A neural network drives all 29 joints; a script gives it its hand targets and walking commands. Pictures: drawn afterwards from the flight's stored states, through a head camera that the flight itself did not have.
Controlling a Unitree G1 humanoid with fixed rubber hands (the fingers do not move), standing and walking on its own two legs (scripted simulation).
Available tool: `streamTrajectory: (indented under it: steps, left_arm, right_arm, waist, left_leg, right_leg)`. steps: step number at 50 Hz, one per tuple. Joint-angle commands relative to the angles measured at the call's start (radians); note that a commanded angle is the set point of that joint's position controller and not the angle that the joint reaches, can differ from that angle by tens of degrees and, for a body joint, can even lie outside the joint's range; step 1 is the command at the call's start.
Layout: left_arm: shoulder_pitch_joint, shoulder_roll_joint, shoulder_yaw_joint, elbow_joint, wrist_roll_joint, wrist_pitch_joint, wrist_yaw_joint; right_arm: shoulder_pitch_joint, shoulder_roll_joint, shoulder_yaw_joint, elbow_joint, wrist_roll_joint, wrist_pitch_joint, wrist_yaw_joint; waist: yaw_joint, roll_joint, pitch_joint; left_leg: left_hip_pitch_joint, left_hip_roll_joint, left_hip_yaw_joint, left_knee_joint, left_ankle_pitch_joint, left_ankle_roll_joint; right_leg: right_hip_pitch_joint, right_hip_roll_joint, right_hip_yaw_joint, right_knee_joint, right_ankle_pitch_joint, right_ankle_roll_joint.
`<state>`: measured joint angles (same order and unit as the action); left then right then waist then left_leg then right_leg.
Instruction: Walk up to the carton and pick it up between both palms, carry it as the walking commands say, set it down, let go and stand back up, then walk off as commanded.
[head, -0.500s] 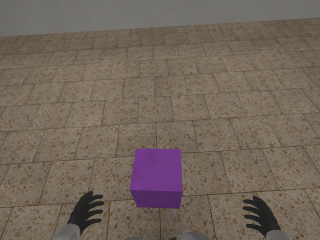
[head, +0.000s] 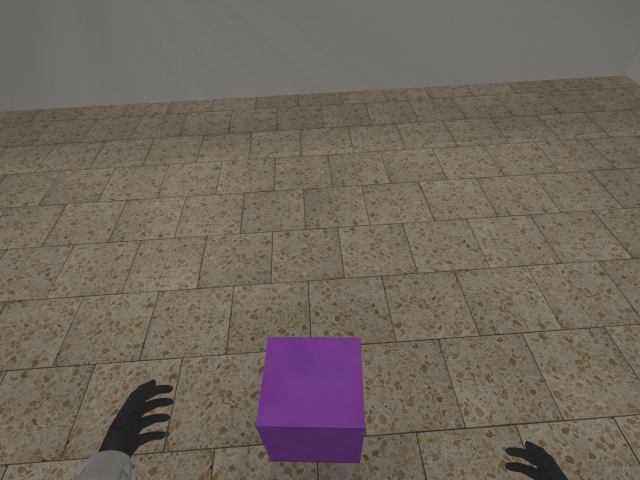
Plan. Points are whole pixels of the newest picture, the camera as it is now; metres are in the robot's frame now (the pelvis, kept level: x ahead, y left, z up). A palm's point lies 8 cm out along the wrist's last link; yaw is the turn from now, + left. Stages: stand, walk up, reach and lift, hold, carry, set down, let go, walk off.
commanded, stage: stand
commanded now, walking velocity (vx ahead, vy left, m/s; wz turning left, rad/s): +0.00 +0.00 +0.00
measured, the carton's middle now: (314, 401) +0.46 +0.07 -0.61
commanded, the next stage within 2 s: walk off in 1.62 s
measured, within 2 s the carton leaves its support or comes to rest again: neither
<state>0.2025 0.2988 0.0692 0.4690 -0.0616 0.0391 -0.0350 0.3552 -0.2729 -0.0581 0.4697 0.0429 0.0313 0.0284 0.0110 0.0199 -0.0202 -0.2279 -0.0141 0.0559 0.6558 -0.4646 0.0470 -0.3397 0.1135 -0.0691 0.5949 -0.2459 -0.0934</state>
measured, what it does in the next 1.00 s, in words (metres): stands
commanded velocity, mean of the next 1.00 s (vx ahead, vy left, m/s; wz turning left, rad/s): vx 0.00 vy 0.00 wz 0.00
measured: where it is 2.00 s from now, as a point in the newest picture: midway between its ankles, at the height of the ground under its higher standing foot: outside the picture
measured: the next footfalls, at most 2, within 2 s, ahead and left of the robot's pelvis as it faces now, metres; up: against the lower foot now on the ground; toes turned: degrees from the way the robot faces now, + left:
none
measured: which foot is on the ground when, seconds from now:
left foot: down 0.00-1.00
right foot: down 0.00-1.00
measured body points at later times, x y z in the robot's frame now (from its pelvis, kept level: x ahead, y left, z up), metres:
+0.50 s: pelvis +0.04 +0.03 +0.00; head +0.01 +0.03 +0.45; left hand +0.20 +0.31 -0.07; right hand +0.20 -0.24 -0.07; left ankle -0.03 +0.10 -0.72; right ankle +0.05 -0.03 -0.72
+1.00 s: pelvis +0.01 +0.01 +0.00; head -0.05 +0.00 +0.45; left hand +0.16 +0.30 -0.06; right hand +0.14 -0.26 -0.08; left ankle -0.03 +0.10 -0.72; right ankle +0.05 -0.03 -0.72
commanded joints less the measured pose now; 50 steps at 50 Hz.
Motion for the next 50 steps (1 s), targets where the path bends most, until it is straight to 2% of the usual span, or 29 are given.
streamTrajectory:
  steps: [1, 3, 4, 5, 6, 8, 10, 11, 12, 13, 15, 16, 17, 20, 23, 24, 25, 29, 32, 35, 36, 38, 39, 40, 42, 45, 46, 49, 50]
  left_arm:
    - [-0.044, 0.190, 0.050, 0.011, 0.116, -0.081, 0.027]
    - [-0.052, 0.205, 0.049, 0.016, 0.120, -0.095, 0.032]
    - [-0.063, 0.205, 0.047, 0.026, 0.119, -0.096, 0.034]
    - [-0.065, 0.202, 0.046, 0.032, 0.116, -0.100, 0.037]
    - [-0.063, 0.200, 0.039, 0.047, 0.109, -0.101, 0.039]
    - [-0.021, 0.207, 0.034, 0.070, 0.099, -0.104, 0.043]
    - [-0.009, 0.219, 0.037, 0.085, 0.096, -0.095, 0.049]
    - [-0.013, 0.207, 0.028, 0.087, 0.096, -0.092, 0.051]
    - [-0.002, 0.206, 0.027, 0.097, 0.094, -0.089, 0.052]
    - [0.006, 0.216, 0.023, 0.099, 0.094, -0.086, 0.054]
    - [0.005, 0.213, 0.023, 0.118, 0.097, -0.081, 0.053]
    - [-0.011, 0.214, 0.019, 0.115, 0.096, -0.083, 0.054]
    - [-0.019, 0.208, 0.019, 0.122, 0.097, -0.085, 0.051]
    - [-0.050, 0.202, 0.015, 0.125, 0.096, -0.092, 0.046]
    - [-0.056, 0.215, 0.019, 0.139, 0.094, -0.100, 0.042]
    - [-0.052, 0.218, 0.023, 0.148, 0.101, -0.102, 0.043]
    - [-0.056, 0.211, 0.016, 0.147, 0.096, -0.104, 0.040]
    - [-0.062, 0.220, 0.015, 0.157, 0.097, -0.110, 0.041]
    - [-0.078, 0.215, 0.013, 0.165, 0.100, -0.116, 0.037]
    - [-0.074, 0.223, 0.018, 0.167, 0.101, -0.122, 0.039]
    - [-0.083, 0.232, 0.017, 0.175, 0.103, -0.123, 0.039]
    - [-0.086, 0.235, 0.020, 0.176, 0.100, -0.124, 0.040]
    - [-0.076, 0.232, 0.016, 0.182, 0.103, -0.126, 0.040]
    - [-0.075, 0.243, 0.021, 0.187, 0.104, -0.128, 0.042]
    - [-0.080, 0.249, 0.023, 0.196, 0.103, -0.132, 0.043]
    - [-0.096, 0.256, 0.027, 0.197, 0.108, -0.133, 0.043]
    - [-0.093, 0.254, 0.024, 0.202, 0.104, -0.135, 0.044]
    - [-0.091, 0.257, 0.021, 0.212, 0.101, -0.137, 0.042]
    - [-0.097, 0.252, 0.024, 0.218, 0.101, -0.138, 0.042]
  right_arm:
    - [-0.131, -0.234, -0.085, -0.015, -0.114, -0.092, -0.025]
    - [-0.098, -0.239, -0.089, -0.003, -0.105, -0.100, -0.026]
    - [-0.085, -0.249, -0.088, 0.005, -0.102, -0.104, -0.024]
    - [-0.064, -0.252, -0.088, 0.021, -0.100, -0.106, -0.026]
    - [-0.059, -0.253, -0.083, 0.029, -0.092, -0.108, -0.026]
    - [-0.052, -0.246, -0.080, 0.035, -0.085, -0.104, -0.033]
    - [-0.040, -0.251, -0.079, 0.045, -0.079, -0.098, -0.037]
    - [-0.046, -0.244, -0.072, 0.049, -0.080, -0.097, -0.042]
    - [-0.059, -0.249, -0.074, 0.047, -0.077, -0.093, -0.045]
    - [-0.059, -0.247, -0.074, 0.053, -0.073, -0.090, -0.046]
    - [-0.058, -0.240, -0.067, 0.056, -0.072, -0.089, -0.052]
    - [-0.060, -0.234, -0.061, 0.059, -0.073, -0.090, -0.054]
    - [-0.074, -0.240, -0.062, 0.060, -0.078, -0.094, -0.057]
    - [-0.071, -0.246, -0.064, 0.061, -0.083, -0.099, -0.058]
    - [-0.075, -0.259, -0.069, 0.067, -0.084, -0.100, -0.058]
    - [-0.078, -0.257, -0.070, 0.071, -0.085, -0.099, -0.059]
    - [-0.078, -0.255, -0.066, 0.073, -0.088, -0.101, -0.060]
    - [-0.092, -0.252, -0.062, 0.083, -0.082, -0.108, -0.055]
    - [-0.097, -0.251, -0.060, 0.092, -0.085, -0.110, -0.054]
    - [-0.103, -0.244, -0.058, 0.092, -0.090, -0.112, -0.052]
    - [-0.104, -0.261, -0.061, 0.092, -0.086, -0.113, -0.051]
    - [-0.101, -0.249, -0.057, 0.102, -0.090, -0.115, -0.050]
    - [-0.103, -0.258, -0.057, 0.106, -0.089, -0.113, -0.049]
    - [-0.106, -0.262, -0.062, 0.098, -0.091, -0.111, -0.046]
    - [-0.088, -0.261, -0.062, 0.114, -0.092, -0.107, -0.043]
    - [-0.079, -0.254, -0.062, 0.121, -0.091, -0.108, -0.037]
    - [-0.090, -0.263, -0.063, 0.120, -0.096, -0.112, -0.037]
    - [-0.070, -0.269, -0.066, 0.135, -0.092, -0.111, -0.030]
    - [-0.074, -0.274, -0.069, 0.137, -0.093, -0.112, -0.031]
  waist:
    - [0.047, -0.022, -0.065]
    - [0.028, -0.065, -0.069]
    - [0.016, -0.057, -0.096]
    - [0.006, -0.034, -0.129]
    - [0.008, -0.031, -0.151]
    - [0.004, -0.007, -0.237]
    - [-0.002, -0.009, -0.288]
    - [-0.004, -0.003, -0.291]
    - [0.010, 0.001, -0.297]
    - [0.007, 0.017, -0.305]
    - [0.012, 0.017, -0.290]
    - [0.004, 0.008, -0.273]
    - [0.006, 0.024, -0.261]
    - [0.000, 0.016, -0.210]
    - [-0.002, 0.018, -0.200]
    - [-0.003, 0.008, -0.199]
    - [-0.002, 0.029, -0.188]
    - [0.002, -0.014, -0.167]
    - [0.000, 0.022, -0.162]
    - [0.002, 0.000, -0.149]
    - [0.001, -0.030, -0.132]
    - [-0.002, -0.016, -0.077]
    - [-0.004, -0.004, -0.089]
    - [0.004, -0.034, -0.079]
    - [0.000, -0.043, -0.066]
    - [-0.009, -0.067, -0.005]
    - [-0.001, -0.054, -0.017]
    - [-0.005, -0.064, -0.032]
    - [-0.001, -0.061, 0.011]
  left_leg:
    - [-0.246, 0.109, -0.217, -0.249, -0.071, 0.007]
    - [-0.185, 0.095, -0.199, -0.185, 0.048, -0.004]
    - [-0.139, 0.101, -0.195, -0.172, 0.114, -0.001]
    - [-0.085, 0.116, -0.195, -0.157, 0.244, -0.009]
    - [-0.058, 0.120, -0.191, -0.140, 0.378, -0.013]
    - [0.001, 0.120, -0.169, -0.084, 0.572, -0.023]
    - [0.028, 0.122, -0.152, -0.054, 0.692, -0.027]
    - [0.033, 0.130, -0.158, -0.065, 0.746, -0.037]
    - [0.027, 0.123, -0.149, -0.044, 0.771, -0.034]
    - [0.033, 0.124, -0.147, -0.044, 0.748, -0.052]
    - [0.009, 0.120, -0.143, -0.041, 0.736, -0.054]
    - [0.010, 0.124, -0.150, -0.066, 0.658, -0.055]
    - [0.010, 0.136, -0.164, -0.076, 0.685, -0.065]
    - [0.027, 0.141, -0.173, -0.113, 0.647, -0.051]
    - [0.023, 0.143, -0.190, -0.129, 0.560, -0.050]
    - [0.031, 0.134, -0.185, -0.130, 0.554, -0.041]
    - [0.022, 0.137, -0.176, -0.136, 0.579, -0.042]
    - [0.006, 0.133, -0.201, -0.156, 0.460, -0.019]
    - [0.003, 0.137, -0.196, -0.179, 0.440, -0.019]
    - [-0.017, 0.130, -0.210, -0.183, 0.323, 0.000]
    - [-0.031, 0.122, -0.207, -0.172, 0.312, 0.004]
    - [-0.042, 0.124, -0.213, -0.182, 0.269, 0.009]
    - [-0.041, 0.119, -0.210, -0.174, 0.243, 0.009]
    - [-0.070, 0.111, -0.215, -0.171, 0.188, 0.010]
    - [-0.086, 0.090, -0.203, -0.161, 0.127, 0.014]
    - [-0.087, 0.094, -0.199, -0.162, 0.117, 0.015]
    - [-0.077, 0.094, -0.207, -0.162, 0.117, 0.011]
    - [-0.065, 0.091, -0.196, -0.183, 0.090, 0.014]
    - [-0.096, 0.092, -0.203, -0.173, 0.105, 0.015]
  right_leg:
    - [0.170, -0.182, 0.233, -0.096, -0.142, 0.059]
    - [0.134, -0.205, 0.273, -0.134, -0.138, 0.047]
    - [0.125, -0.205, 0.276, -0.129, -0.088, 0.041]
    - [0.133, -0.210, 0.271, -0.100, 0.029, 0.032]
    - [0.158, -0.206, 0.243, -0.067, 0.214, 0.035]
    - [0.219, -0.220, 0.247, -0.021, 0.477, 0.041]
    - [0.256, -0.214, 0.237, 0.019, 0.608, 0.032]
    - [0.265, -0.209, 0.224, 0.031, 0.594, 0.019]
    - [0.272, -0.209, 0.225, 0.027, 0.607, 0.018]
    - [0.277, -0.218, 0.234, 0.023, 0.593, 0.001]
    - [0.286, -0.215, 0.237, 0.007, 0.541, -0.008]
    - [0.250, -0.220, 0.244, 0.000, 0.470, -0.011]
    - [0.239, -0.216, 0.245, 0.001, 0.448, -0.013]
    - [0.175, -0.200, 0.214, -0.018, 0.391, 0.007]
    - [0.157, -0.209, 0.235, -0.037, 0.334, 0.000]
    - [0.169, -0.201, 0.233, -0.042, 0.352, 0.002]
    - [0.171, -0.198, 0.222, -0.040, 0.341, 0.000]
    - [0.157, -0.209, 0.233, -0.057, 0.305, 0.004]
    - [0.152, -0.209, 0.228, -0.069, 0.266, 0.000]
    - [0.149, -0.215, 0.259, -0.090, 0.211, 0.003]
    - [0.145, -0.218, 0.269, -0.101, 0.216, 0.015]
    - [0.105, -0.222, 0.284, -0.115, 0.188, 0.005]
    - [0.112, -0.224, 0.289, -0.137, 0.159, 0.015]
    - [0.118, -0.236, 0.311, -0.152, 0.113, 0.025]
    - [0.122, -0.259, 0.356, -0.192, 0.030, 0.023]
    - [0.065, -0.261, 0.367, -0.228, -0.040, 0.020]
    - [0.060, -0.264, 0.375, -0.239, -0.053, 0.037]
    - [0.067, -0.252, 0.353, -0.247, -0.133, 0.041]
    - [0.049, -0.258, 0.370, -0.258, -0.128, 0.043]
